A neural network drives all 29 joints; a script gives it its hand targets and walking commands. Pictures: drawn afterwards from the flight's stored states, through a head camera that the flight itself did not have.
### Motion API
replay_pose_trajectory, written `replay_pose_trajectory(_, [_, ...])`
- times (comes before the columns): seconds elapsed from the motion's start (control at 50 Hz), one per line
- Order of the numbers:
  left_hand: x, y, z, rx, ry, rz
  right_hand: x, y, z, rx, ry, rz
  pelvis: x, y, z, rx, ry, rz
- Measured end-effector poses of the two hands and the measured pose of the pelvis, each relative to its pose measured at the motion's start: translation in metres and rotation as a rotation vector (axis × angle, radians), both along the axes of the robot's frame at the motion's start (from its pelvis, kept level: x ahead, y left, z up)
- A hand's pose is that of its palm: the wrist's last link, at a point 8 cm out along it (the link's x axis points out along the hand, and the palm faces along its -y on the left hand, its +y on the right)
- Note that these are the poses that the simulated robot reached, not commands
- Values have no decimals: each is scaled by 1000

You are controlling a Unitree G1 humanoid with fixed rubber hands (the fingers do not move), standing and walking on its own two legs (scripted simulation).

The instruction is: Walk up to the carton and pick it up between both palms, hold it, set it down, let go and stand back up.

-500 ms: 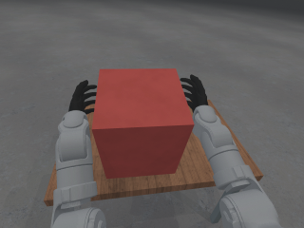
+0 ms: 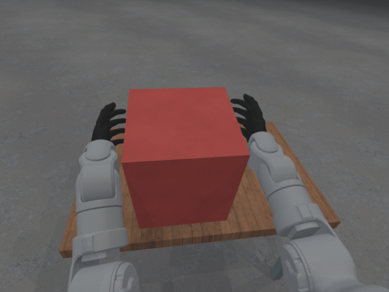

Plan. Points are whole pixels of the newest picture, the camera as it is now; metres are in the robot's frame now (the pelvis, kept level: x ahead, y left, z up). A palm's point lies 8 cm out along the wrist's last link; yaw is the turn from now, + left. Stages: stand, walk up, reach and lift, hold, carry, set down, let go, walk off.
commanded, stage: hold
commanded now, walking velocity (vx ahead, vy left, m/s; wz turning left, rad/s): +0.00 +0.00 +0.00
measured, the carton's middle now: (181, 159) +0.39 +0.01 +0.10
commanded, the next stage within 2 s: set down in 1.20 s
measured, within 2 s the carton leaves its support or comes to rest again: neither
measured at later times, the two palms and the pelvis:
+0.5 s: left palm (99, 147) +0.35 +0.17 +0.18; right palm (252, 136) +0.37 -0.13 +0.19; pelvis +0.01 +0.00 +0.00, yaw +1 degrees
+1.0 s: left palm (97, 146) +0.35 +0.18 +0.18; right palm (250, 135) +0.37 -0.13 +0.19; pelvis +0.01 +0.00 +0.00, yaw +1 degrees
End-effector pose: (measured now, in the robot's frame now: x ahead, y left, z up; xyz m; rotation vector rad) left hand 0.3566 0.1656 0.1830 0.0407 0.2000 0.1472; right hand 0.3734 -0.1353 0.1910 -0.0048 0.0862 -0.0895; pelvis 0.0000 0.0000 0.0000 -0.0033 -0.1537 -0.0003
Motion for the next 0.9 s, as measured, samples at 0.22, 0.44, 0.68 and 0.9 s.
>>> replay_pose_trajectory(0.22, [-8, 12, -4, 9, -31, 25, 1, 13, -3, 20, -29, 29, 12, -2, -1, -3, -24, 27])
replay_pose_trajectory(0.44, [-11, 8, -3, 15, -33, 10, -7, 7, -6, 32, -30, 14, 9, -1, -1, -4, -19, 22])
replay_pose_trajectory(0.68, [-10, 6, 2, 5, -27, 12, -6, 5, -2, 17, -25, 12, 4, -4, 0, -2, -16, 13])
replay_pose_trajectory(0.9, [-9, 9, 0, 7, -27, 12, -5, 9, -2, 14, -24, 13, 5, -3, 0, -2, -21, 18])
